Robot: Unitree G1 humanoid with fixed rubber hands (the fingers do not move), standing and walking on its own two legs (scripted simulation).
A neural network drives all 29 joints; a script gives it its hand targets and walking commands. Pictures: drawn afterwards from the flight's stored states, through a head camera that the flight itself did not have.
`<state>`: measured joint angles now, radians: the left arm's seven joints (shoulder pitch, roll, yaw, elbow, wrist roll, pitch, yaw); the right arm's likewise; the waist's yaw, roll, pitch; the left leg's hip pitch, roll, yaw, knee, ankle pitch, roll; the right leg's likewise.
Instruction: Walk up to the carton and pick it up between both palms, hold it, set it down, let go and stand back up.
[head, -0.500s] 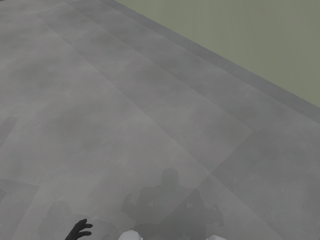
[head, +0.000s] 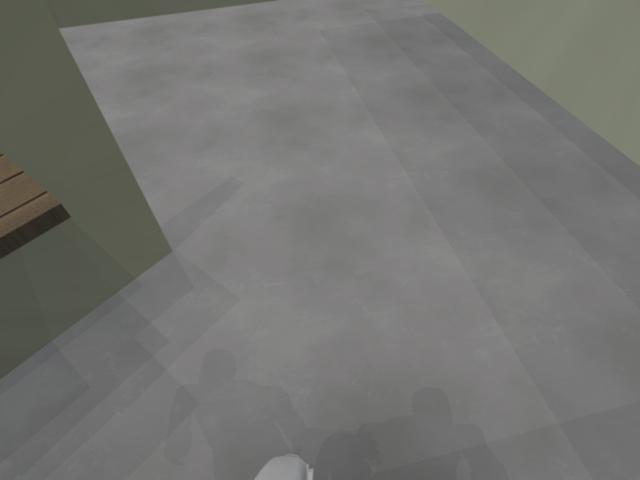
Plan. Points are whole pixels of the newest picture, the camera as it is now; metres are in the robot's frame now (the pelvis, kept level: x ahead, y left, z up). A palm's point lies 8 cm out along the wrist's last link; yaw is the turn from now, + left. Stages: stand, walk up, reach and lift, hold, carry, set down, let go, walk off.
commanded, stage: walk up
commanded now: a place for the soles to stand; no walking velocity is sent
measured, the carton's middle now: out of the picture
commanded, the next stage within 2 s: none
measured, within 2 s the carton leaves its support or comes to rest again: neither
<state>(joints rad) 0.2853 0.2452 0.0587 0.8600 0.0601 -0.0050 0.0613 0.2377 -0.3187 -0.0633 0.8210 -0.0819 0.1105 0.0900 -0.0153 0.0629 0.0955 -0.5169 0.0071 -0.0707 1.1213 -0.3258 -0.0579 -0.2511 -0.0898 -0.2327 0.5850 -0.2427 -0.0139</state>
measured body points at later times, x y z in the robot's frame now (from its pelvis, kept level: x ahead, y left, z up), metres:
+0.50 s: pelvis +0.00 +0.12 -0.01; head +0.01 +0.12 +0.44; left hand -0.04 +0.40 -0.13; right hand +0.14 -0.11 -0.15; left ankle -0.01 +0.22 -0.72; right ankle +0.09 +0.05 -0.73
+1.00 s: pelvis +0.03 +0.29 -0.02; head +0.04 +0.32 +0.43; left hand -0.13 +0.51 -0.16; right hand +0.28 +0.16 -0.14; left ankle -0.01 +0.41 -0.72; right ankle +0.10 +0.13 -0.66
